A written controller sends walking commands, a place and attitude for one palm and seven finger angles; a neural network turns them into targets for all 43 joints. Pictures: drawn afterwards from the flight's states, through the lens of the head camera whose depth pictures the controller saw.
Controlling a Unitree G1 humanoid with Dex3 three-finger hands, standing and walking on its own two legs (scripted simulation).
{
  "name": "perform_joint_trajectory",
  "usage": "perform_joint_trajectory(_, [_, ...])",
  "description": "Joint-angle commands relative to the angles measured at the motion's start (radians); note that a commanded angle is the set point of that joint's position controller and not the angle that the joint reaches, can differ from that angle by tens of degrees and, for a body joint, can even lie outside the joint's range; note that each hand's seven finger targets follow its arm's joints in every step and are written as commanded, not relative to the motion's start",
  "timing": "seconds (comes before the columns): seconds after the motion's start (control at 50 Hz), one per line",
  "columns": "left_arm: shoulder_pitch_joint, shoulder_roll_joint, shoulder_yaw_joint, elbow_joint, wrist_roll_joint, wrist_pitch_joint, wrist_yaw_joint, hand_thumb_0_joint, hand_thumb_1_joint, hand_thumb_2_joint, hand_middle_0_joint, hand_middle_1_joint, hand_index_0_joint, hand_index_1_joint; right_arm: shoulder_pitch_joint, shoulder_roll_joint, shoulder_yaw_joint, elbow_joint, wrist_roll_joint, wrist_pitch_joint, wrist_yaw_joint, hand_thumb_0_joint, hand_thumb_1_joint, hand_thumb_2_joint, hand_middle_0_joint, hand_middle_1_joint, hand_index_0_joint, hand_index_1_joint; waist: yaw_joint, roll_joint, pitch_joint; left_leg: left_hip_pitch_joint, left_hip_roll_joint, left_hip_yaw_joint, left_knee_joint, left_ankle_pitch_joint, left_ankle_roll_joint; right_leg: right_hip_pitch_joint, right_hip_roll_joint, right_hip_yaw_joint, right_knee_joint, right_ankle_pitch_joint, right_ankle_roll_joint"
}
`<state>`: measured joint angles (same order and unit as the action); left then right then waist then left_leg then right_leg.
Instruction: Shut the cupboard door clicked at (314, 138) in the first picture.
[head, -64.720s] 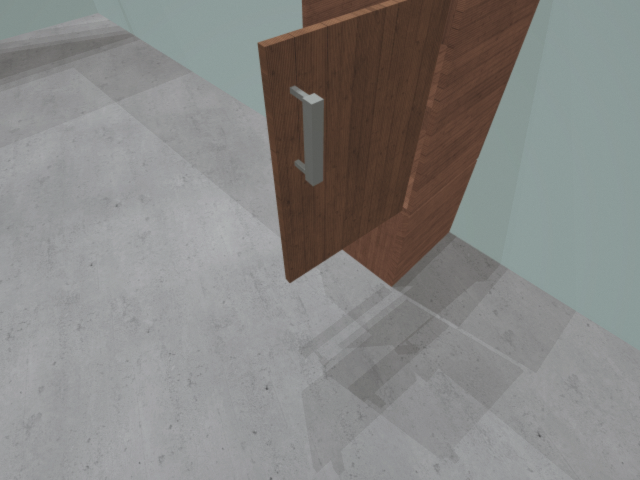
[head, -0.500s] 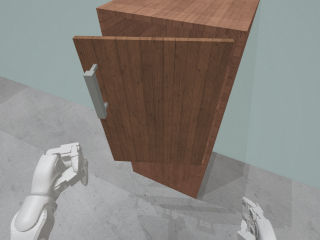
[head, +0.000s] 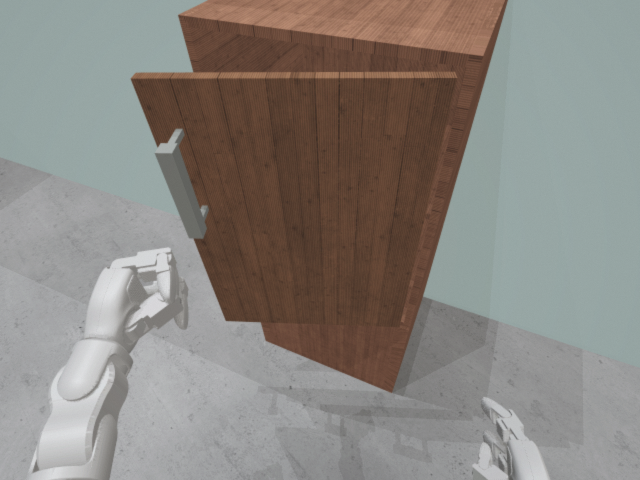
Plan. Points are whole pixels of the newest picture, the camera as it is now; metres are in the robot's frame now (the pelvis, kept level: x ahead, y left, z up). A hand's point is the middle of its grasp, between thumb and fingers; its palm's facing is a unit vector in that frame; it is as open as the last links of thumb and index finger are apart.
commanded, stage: bring the fist close to the handle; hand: left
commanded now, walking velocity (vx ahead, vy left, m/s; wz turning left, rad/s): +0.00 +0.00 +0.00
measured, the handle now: (188, 185) +0.49 +0.24 +0.11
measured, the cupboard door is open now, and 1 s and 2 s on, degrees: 21 21 8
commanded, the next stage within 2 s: push the door shut along its arc in 1.04 s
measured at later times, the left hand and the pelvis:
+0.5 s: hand (182, 241) +0.37 +0.21 +0.12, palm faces +0.03 -1.00 -0.01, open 3.1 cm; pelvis +0.00 +0.01 +0.00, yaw +0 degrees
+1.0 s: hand (192, 227) +0.40 +0.21 +0.11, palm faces +0.05 -1.00 -0.01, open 3.1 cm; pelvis +0.00 +0.02 +0.00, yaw -2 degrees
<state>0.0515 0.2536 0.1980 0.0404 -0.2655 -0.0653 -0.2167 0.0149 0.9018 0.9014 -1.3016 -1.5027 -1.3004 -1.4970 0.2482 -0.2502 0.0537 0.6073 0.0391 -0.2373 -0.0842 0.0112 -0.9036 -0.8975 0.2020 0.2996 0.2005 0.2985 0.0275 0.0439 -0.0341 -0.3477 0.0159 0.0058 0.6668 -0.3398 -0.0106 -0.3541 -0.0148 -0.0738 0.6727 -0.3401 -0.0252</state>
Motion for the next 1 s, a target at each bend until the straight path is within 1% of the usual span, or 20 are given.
perform_joint_trajectory(0.0, [-0.269,0.176,0.101,-0.162,-0.012,-0.064,0.014,0.0,0.9,0.9,-1.3,-1.5,-1.3,-1.5,-0.096,-0.111,-0.049,-0.153,0.006,-0.045,-0.004,0.0,-0.9,-0.9,0.2,0.3,0.2,0.3,0.001,-0.038,-0.17,0.04,-0.031,-0.003,-0.09,0.202,0.03,0.08,0.006,0.043,-0.112,0.24,0.02])
perform_joint_trajectory(0.06, [-0.353,0.212,0.122,-0.096,-0.006,-0.068,0.015,0.0,0.9,0.9,-1.3,-1.5,-1.3,-1.5,-0.088,-0.119,-0.052,-0.139,0.006,-0.032,-0.009,0.0,-0.9,-0.9,0.2,0.3,0.2,0.3,-0.013,-0.071,-0.156,0.032,-0.028,-0.002,-0.09,0.177,0.033,0.069,0.008,0.052,-0.124,0.202,0.022])
perform_joint_trajectory(0.1, [-0.408,0.205,0.112,-0.074,-0.007,-0.072,0.006,0.0,0.9,0.9,-1.3,-1.5,-1.3,-1.5,-0.093,-0.119,-0.052,-0.139,0.008,-0.027,-0.012,0.0,-0.9,-0.9,0.2,0.3,0.2,0.3,-0.016,-0.031,-0.179,0.043,-0.03,0.001,-0.09,0.175,0.032,0.069,0.006,0.056,-0.122,0.207,0.02])
perform_joint_trajectory(0.26, [-0.564,0.279,0.156,0.113,-0.007,-0.086,-0.027,0.0,0.9,0.9,-1.3,-1.5,-1.3,-1.5,-0.062,-0.136,-0.058,-0.113,0.009,-0.001,-0.019,0.0,-0.9,-0.9,0.2,0.3,0.2,0.3,-0.023,-0.038,-0.224,0.038,-0.025,-0.004,-0.079,0.203,0.032,0.076,0.007,0.057,-0.106,0.25,0.014])
perform_joint_trajectory(0.28, [-0.611,0.248,0.123,0.121,-0.006,-0.088,-0.033,0.0,0.9,0.9,-1.3,-1.5,-1.3,-1.5,-0.064,-0.134,-0.055,-0.115,0.01,0.002,-0.018,0.0,-0.9,-0.9,0.2,0.3,0.2,0.3,-0.035,-0.032,-0.222,0.034,-0.028,-0.006,-0.082,0.197,0.032,0.065,0.006,0.054,-0.104,0.247,0.014])
perform_joint_trajectory(0.34, [-0.694,0.24,0.108,0.173,0.0,-0.094,-0.032,0.0,0.9,0.9,-1.3,-1.5,-1.3,-1.5,-0.052,-0.137,-0.059,-0.11,0.012,0.012,-0.017,0.0,-0.9,-0.9,0.2,0.3,0.2,0.3,-0.042,-0.007,-0.232,0.05,-0.028,-0.011,-0.08,0.197,0.029,0.038,0.011,0.046,-0.098,0.244,0.009])
perform_joint_trajectory(0.36, [-0.719,0.266,0.124,0.188,0.002,-0.1,-0.029,0.0,0.9,0.9,-1.3,-1.5,-1.3,-1.5,-0.042,-0.143,-0.062,-0.106,0.009,0.016,-0.018,0.0,-0.9,-0.9,0.2,0.3,0.2,0.3,-0.045,-0.036,-0.246,0.047,-0.025,-0.012,-0.073,0.207,0.033,0.046,0.01,0.05,-0.097,0.254,0.01])
perform_joint_trajectory(0.4, [-0.738,0.259,0.118,0.202,0.01,-0.108,-0.025,0.0,0.9,0.9,-1.3,-1.5,-1.3,-1.5,-0.038,-0.141,-0.062,-0.109,0.008,0.022,-0.013,0.0,-0.9,-0.9,0.2,0.3,0.2,0.3,-0.037,0.008,-0.277,0.06,-0.027,-0.013,-0.075,0.236,0.03,0.052,0.01,0.046,-0.084,0.284,0.005])
perform_joint_trajectory(0.46, [-0.751,0.286,0.145,0.239,0.017,-0.12,-0.011,0.0,0.9,0.9,-1.3,-1.5,-1.3,-1.5,-0.016,-0.146,-0.07,-0.105,0.004,0.035,-0.008,0.0,-0.9,-0.9,0.2,0.3,0.2,0.3,-0.033,-0.027,-0.309,0.07,-0.022,-0.014,-0.066,0.286,0.03,0.067,0.014,0.042,-0.073,0.331,0.005])
perform_joint_trajectory(0.52, [-0.815,0.277,0.134,0.296,0.027,-0.121,-0.003,0.0,0.9,0.9,-1.3,-1.5,-1.3,-1.5,-0.007,-0.145,-0.068,-0.096,0.008,0.052,-0.004,0.0,-0.9,-0.9,0.2,0.3,0.2,0.3,-0.047,-0.016,-0.278,0.051,-0.02,-0.013,-0.072,0.264,0.026,0.038,0.016,0.039,-0.075,0.314,0.006])
perform_joint_trajectory(0.58, [-0.895,0.331,0.17,0.385,0.04,-0.127,0.009,0.0,0.9,0.9,-1.3,-1.5,-1.3,-1.5,0.009,-0.154,-0.069,-0.082,0.006,0.072,-0.007,0.0,-0.9,-0.9,0.2,0.3,0.2,0.3,-0.061,-0.05,-0.262,0.019,-0.019,-0.012,-0.076,0.212,0.03,0.023,0.014,0.046,-0.085,0.265,0.009])
perform_joint_trajectory(0.62, [-0.969,0.311,0.137,0.404,0.049,-0.143,0.004,0.0,0.9,0.9,-1.3,-1.5,-1.3,-1.5,0.014,-0.15,-0.068,-0.082,0.007,0.079,-0.006,0.0,-0.9,-0.9,0.2,0.3,0.2,0.3,-0.069,-0.003,-0.279,0.028,-0.022,-0.011,-0.072,0.209,0.029,0.01,0.015,0.049,-0.082,0.26,0.005])
perform_joint_trajectory(0.66, [-0.925,0.34,0.172,0.412,0.051,-0.162,0.001,0.0,0.9,0.9,-1.3,-1.5,-1.3,-1.5,0.03,-0.153,-0.076,-0.089,0.002,0.082,-0.002,0.0,-0.9,-0.9,0.2,0.3,0.2,0.3,-0.043,0.009,-0.342,0.053,-0.02,-0.016,-0.063,0.257,0.029,0.044,0.019,0.048,-0.067,0.295,-0.002])
perform_joint_trajectory(0.68, [-0.919,0.313,0.146,0.406,0.051,-0.169,-0.004,0.0,0.9,0.9,-1.3,-1.5,-1.3,-1.5,0.028,-0.15,-0.075,-0.095,0.004,0.085,0.001,0.0,-0.9,-0.9,0.2,0.3,0.2,0.3,-0.05,0.013,-0.353,0.06,-0.018,-0.013,-0.065,0.272,0.028,0.044,0.019,0.045,-0.063,0.313,-0.001])
perform_joint_trajectory(0.72, [-0.895,0.276,0.129,0.414,0.041,-0.178,-0.011,0.0,0.9,0.9,-1.3,-1.5,-1.3,-1.5,0.036,-0.147,-0.078,-0.096,0.004,0.087,0.008,0.0,-0.9,-0.9,0.2,0.3,0.2,0.3,-0.046,0.008,-0.35,0.067,-0.016,-0.014,-0.064,0.29,0.025,0.037,0.024,0.038,-0.061,0.326,-0.001])
perform_joint_trajectory(0.76, [-0.842,0.306,0.162,0.456,0.035,-0.173,-0.01,0.0,0.9,0.9,-1.3,-1.5,-1.3,-1.5,0.044,-0.157,-0.079,-0.096,0.005,0.096,0.007,0.0,-0.9,-0.9,0.2,0.3,0.2,0.3,-0.044,-0.05,-0.315,0.03,-0.016,-0.011,-0.066,0.272,0.031,0.047,0.026,0.038,-0.068,0.32,0.002])
perform_joint_trajectory(0.82, [-0.888,0.295,0.15,0.431,0.041,-0.171,-0.003,0.0,0.9,0.9,-1.3,-1.5,-1.3,-1.5,0.039,-0.153,-0.08,-0.102,0.008,0.104,0.01,0.0,-0.9,-0.9,0.2,0.3,0.2,0.3,-0.05,-0.031,-0.295,0.019,-0.017,-0.006,-0.076,0.243,0.031,0.031,0.024,0.042,-0.072,0.301,0.004])
perform_joint_trajectory(0.86, [-0.886,0.306,0.155,0.373,0.046,-0.182,0.009,0.0,0.9,0.9,-1.3,-1.5,-1.3,-1.5,0.039,-0.154,-0.082,-0.11,0.005,0.105,0.01,0.0,-0.9,-0.9,0.2,0.3,0.2,0.3,-0.044,0.001,-0.33,0.043,-0.018,-0.007,-0.072,0.263,0.033,0.046,0.026,0.043,-0.07,0.306,0.001])
perform_joint_trajectory(0.9, [-0.913,0.299,0.147,0.364,0.046,-0.189,0.014,0.0,0.9,0.9,-1.3,-1.5,-1.3,-1.5,0.039,-0.149,-0.081,-0.103,0.005,0.106,0.01,0.0,-0.9,-0.9,0.2,0.3,0.2,0.3,-0.057,-0.018,-0.322,0.043,-0.015,-0.007,-0.075,0.247,0.033,0.037,0.028,0.043,-0.073,0.299,0.004])
perform_joint_trajectory(0.98, [-0.907,0.332,0.174,0.364,0.046,-0.202,0.013,0.0,0.9,0.9,-1.3,-1.5,-1.3,-1.5,0.033,-0.149,-0.08,-0.098,0.004,0.106,0.005,0.0,-0.9,-0.9,0.2,0.3,0.2,0.3,-0.052,-0.006,-0.324,0.043,-0.017,-0.006,-0.077,0.242,0.034,0.052,0.028,0.049,-0.077,0.3,0.002])
